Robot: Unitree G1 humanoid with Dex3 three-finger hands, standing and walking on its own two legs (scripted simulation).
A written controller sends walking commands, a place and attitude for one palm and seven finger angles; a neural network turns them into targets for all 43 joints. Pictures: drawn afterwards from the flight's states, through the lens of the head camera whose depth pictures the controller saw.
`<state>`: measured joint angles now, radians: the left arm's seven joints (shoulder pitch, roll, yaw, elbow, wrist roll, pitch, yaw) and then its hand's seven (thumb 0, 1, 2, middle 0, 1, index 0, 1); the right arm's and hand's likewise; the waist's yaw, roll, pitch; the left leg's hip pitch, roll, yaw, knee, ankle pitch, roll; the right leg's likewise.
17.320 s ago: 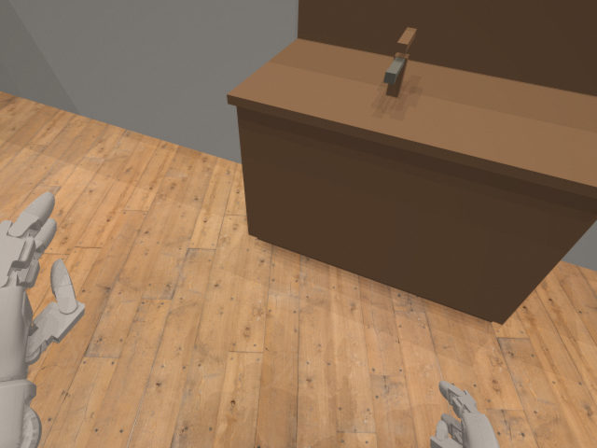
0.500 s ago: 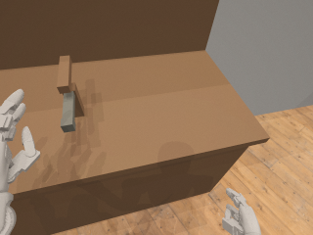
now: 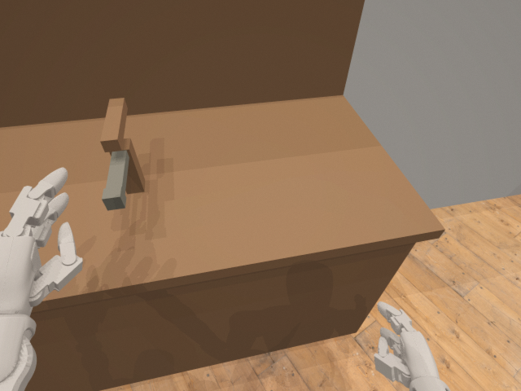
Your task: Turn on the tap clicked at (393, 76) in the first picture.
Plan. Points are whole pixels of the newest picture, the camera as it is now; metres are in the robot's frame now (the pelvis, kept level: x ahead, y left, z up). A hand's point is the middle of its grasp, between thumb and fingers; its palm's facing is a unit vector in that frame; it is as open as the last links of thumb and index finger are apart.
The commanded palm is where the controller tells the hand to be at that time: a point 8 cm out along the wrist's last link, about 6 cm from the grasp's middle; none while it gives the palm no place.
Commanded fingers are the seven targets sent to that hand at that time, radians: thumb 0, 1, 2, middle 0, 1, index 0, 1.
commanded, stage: turn the palm inward beside the body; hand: left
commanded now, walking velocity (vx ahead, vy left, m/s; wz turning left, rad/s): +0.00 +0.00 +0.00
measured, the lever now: (114, 198) +0.37 +0.29 +0.09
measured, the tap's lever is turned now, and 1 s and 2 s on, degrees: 0 0 0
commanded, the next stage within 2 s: reach beside the lever's end, fingers flat in 1.88 s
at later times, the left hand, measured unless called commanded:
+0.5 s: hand (90, 258) +0.22 +0.22 +0.16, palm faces +0.44 -0.84 -0.31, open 7.4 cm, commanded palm +0.17 +0.26 +0.17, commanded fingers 0.00 0.90 0.90 -0.20 -0.30 -0.20 -0.30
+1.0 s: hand (87, 284) +0.19 +0.22 +0.15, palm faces +0.45 -0.87 -0.20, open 7.4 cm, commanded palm +0.14 +0.26 +0.16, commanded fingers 0.00 0.90 0.90 -0.20 -0.30 -0.20 -0.30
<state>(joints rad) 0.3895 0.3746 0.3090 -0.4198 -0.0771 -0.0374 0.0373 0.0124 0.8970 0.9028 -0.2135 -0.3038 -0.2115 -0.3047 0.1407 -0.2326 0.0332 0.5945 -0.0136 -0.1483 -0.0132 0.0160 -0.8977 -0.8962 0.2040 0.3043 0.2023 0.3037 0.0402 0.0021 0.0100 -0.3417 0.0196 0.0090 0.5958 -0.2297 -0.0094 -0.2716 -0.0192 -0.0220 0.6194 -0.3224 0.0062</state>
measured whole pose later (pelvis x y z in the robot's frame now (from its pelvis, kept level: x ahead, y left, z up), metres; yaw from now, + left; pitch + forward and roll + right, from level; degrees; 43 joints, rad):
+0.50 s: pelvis +0.02 -0.04 -0.01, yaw +2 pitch +0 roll +0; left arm 0.41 0.35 0.36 -0.39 -0.19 -0.03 0.04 0.01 0.89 0.90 -0.22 -0.30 -0.21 -0.31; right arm 0.22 -0.25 0.02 0.65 0.02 -0.20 -0.08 0.02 -0.90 -0.90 0.20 0.30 0.20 0.30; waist 0.07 0.06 -0.06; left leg -0.38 0.05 -0.05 0.68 -0.30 -0.05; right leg -0.29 0.02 -0.08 0.70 -0.41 -0.05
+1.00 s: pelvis +0.02 -0.03 -0.01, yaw +3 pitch -1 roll +0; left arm 0.48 0.28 0.27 -0.47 -0.21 0.02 0.08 0.01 0.90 0.90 -0.21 -0.30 -0.21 -0.30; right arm 0.19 -0.23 0.05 0.64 0.03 -0.27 -0.10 0.02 -0.90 -0.90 0.20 0.30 0.20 0.30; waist 0.09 0.06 -0.06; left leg -0.38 0.03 -0.06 0.68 -0.29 -0.04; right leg -0.27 0.00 -0.09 0.68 -0.39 -0.03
